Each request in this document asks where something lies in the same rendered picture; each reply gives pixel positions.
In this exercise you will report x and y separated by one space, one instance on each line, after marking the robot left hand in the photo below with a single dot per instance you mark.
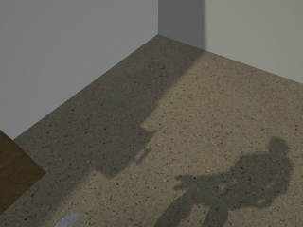
68 220

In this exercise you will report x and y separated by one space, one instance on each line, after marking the cabinet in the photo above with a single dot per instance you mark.
18 172

